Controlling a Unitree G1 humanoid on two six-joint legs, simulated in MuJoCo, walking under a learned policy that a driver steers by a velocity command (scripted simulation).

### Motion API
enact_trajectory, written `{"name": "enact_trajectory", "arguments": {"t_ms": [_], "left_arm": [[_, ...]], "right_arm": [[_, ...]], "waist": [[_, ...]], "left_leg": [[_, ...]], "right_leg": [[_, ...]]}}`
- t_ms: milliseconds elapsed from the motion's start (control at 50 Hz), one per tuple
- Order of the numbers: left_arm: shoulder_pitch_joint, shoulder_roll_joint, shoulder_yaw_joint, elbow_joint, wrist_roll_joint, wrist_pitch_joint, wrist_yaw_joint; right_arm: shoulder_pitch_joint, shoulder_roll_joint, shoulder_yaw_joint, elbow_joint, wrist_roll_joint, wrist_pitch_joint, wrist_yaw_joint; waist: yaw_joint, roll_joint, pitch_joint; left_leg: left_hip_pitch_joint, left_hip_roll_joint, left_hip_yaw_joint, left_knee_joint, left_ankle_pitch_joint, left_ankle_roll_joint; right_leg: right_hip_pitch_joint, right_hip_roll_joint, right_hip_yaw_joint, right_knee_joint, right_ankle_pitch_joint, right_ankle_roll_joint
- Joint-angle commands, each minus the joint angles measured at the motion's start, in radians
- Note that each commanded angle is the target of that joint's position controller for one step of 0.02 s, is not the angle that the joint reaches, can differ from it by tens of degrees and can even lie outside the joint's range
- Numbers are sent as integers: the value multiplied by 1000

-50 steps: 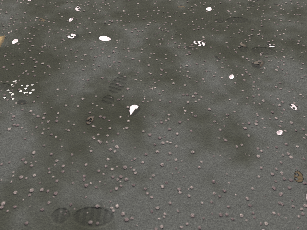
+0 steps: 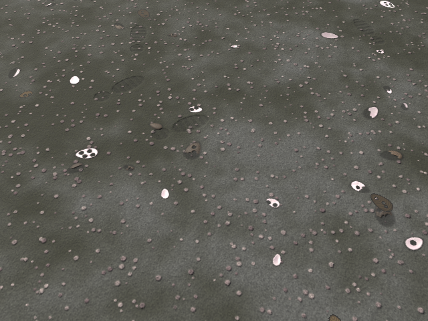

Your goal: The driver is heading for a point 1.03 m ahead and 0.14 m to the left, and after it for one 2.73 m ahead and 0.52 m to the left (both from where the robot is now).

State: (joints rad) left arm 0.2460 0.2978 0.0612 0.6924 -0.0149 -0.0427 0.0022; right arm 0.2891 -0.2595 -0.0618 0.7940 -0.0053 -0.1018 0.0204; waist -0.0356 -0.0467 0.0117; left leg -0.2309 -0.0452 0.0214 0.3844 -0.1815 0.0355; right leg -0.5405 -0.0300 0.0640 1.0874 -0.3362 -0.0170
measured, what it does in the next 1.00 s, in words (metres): walks ahead: right foot, then left foot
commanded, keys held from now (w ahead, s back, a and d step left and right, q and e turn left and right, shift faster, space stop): w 1.00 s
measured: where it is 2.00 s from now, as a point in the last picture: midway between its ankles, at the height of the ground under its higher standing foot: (209, 174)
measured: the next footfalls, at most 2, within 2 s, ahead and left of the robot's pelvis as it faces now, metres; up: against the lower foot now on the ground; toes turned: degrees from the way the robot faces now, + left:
right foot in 0.30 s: +0.32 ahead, -0.15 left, +0.00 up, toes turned -2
left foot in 0.80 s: +0.61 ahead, +0.08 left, +0.00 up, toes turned +1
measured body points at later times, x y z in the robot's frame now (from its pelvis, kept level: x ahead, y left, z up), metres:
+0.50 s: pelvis +0.26 -0.06 +0.00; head +0.29 -0.08 +0.45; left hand +0.36 +0.21 -0.10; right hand +0.38 -0.35 -0.11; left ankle +0.28 +0.10 -0.67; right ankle +0.28 -0.15 -0.74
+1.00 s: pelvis +0.54 +0.00 +0.00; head +0.56 +0.01 +0.45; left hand +0.64 +0.28 -0.12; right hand +0.62 -0.27 -0.11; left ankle +0.57 +0.08 -0.74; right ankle +0.52 -0.16 -0.66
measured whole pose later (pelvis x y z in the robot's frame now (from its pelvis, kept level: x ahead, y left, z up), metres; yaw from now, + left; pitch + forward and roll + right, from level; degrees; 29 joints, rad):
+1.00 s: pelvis +0.54 +0.00 +0.00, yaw -1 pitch +1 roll +0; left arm 0.26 0.30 0.05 0.79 -0.01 -0.07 0.00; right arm 0.25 -0.27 -0.04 0.82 -0.01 -0.08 0.04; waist -0.02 -0.04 0.03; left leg -0.26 -0.05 0.05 0.39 -0.16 0.06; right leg -0.52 -0.08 0.03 1.09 -0.32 -0.01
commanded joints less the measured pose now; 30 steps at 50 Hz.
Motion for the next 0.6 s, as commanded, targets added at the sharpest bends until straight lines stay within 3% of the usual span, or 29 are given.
{"name": "enact_trajectory", "arguments": {"t_ms": [20,120,200,240,260,280,300,320,340,360,380,400,420,480,540,600], "left_arm": [[-39,33,3,-88,10,-17,-6],[-188,16,-12,-115,2,-32,-22],[-275,34,-7,-149,-7,-38,-37],[-252,56,2,-150,-5,-41,-41],[-180,77,15,-130,0,-42,-39],[-47,118,38,-89,7,-39,-31],[137,188,60,-56,18,-34,-19],[190,274,75,-39,20,-27,-19],[204,180,52,-37,8,-25,-21],[138,148,37,-40,5,-28,-21],[79,125,29,-45,9,-29,-22],[31,102,22,-46,15,-30,-26],[1,84,16,-48,23,-35,-28],[-12,95,22,-26,12,-54,-28],[19,122,31,4,11,-57,-18],[59,141,35,31,6,-51,-10]], "right_arm": [[-28,-151,-30,-47,12,-16,-6],[27,-190,-33,-9,25,2,-10],[92,-204,-33,31,33,21,-10],[89,-220,-37,41,35,33,-14],[73,-227,-37,42,38,38,-17],[75,-209,-29,41,36,40,-20],[61,-162,-7,14,12,35,-23],[166,-51,29,-12,6,14,-18],[117,-143,8,2,24,-3,-12],[34,-187,-6,-27,44,-12,-7],[-15,-176,-3,-35,39,-13,-9],[-36,-167,-5,-38,22,-10,-10],[-19,-156,-7,-34,17,0,-10],[-9,-108,3,-29,13,28,-12],[-110,-91,12,-56,4,32,-11],[-214,-76,21,-78,10,23,0]], "waist": [[18,131,-6],[-35,119,12],[-53,130,35],[-20,141,23],[30,138,-17],[92,120,-102],[169,38,-243],[118,-232,-358],[155,-159,-355],[143,-112,-208],[116,-47,-136],[87,-21,-78],[51,-36,-62],[14,-34,-36],[34,-5,2],[71,-4,27]], "left_leg": [[101,275,-264,-222,143,200],[95,237,-133,-229,204,162],[183,282,-141,-189,228,143],[224,298,-137,-133,331,123],[219,278,-106,-47,476,105],[174,233,-62,112,576,80],[-12,184,-19,395,379,38],[-400,17,0,749,-265,-26],[-522,47,-121,878,-394,-20],[-584,94,-110,898,-316,-9],[-559,134,-86,858,-230,-10],[-522,157,-82,799,-176,-18],[-460,179,-90,763,-138,-24],[-407,187,-79,675,-80,-49],[-437,187,-75,499,80,-63],[-391,156,-52,307,236,-57]], "right_leg": [[-137,-69,9,-141,81,15],[-43,-43,-44,-429,324,22],[-25,-19,-56,-529,304,-4],[39,0,-69,-574,250,-32],[157,24,-93,-614,256,-54],[358,38,-104,-626,268,-83],[649,-124,71,-585,306,-148],[947,-355,526,-675,135,-307],[929,-354,637,-754,5,-307],[814,-319,499,-774,32,-269],[687,-273,389,-793,117,-247],[573,-239,317,-824,204,-237],[493,-215,268,-855,262,-229],[386,-199,177,-925,344,-244],[374,-179,100,-957,367,-233],[373,-152,34,-963,351,-199]]}}
Velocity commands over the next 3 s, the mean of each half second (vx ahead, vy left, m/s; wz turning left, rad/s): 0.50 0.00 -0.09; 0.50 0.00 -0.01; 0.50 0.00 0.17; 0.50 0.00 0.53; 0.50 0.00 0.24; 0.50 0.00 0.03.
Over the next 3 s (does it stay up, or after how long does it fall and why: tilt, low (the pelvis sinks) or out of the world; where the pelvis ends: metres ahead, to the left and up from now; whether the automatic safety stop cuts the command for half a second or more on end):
stays up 1.57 0.29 -0.02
